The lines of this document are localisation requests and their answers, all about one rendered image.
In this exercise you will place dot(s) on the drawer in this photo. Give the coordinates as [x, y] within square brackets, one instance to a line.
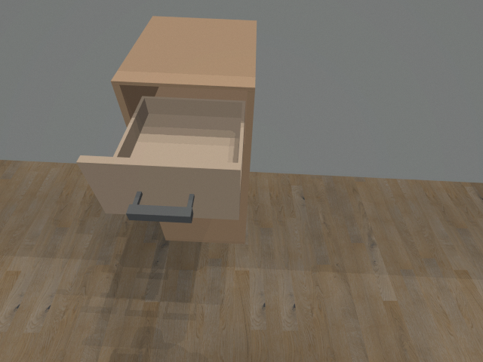
[171, 148]

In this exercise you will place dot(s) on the cabinet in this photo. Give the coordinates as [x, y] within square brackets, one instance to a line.
[197, 58]

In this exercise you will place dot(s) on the handle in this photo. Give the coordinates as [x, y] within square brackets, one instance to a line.
[160, 213]

